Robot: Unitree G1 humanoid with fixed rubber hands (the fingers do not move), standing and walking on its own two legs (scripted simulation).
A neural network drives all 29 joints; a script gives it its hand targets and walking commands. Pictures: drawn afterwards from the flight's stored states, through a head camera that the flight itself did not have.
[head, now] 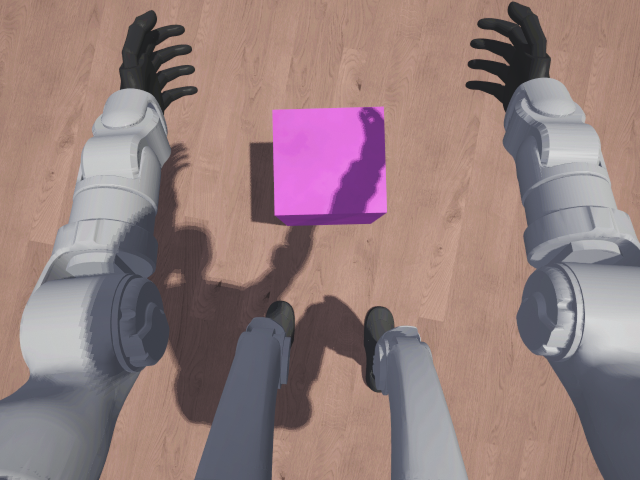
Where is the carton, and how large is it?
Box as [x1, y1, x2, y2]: [272, 107, 386, 225]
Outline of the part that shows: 383,107 272,110 274,208 275,215 287,225 370,223 386,212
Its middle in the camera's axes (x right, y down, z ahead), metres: +0.02 -0.15 +0.85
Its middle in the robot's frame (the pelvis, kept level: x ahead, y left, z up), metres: +0.53 +0.03 -0.53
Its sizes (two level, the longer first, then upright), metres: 0.210 0.200 0.250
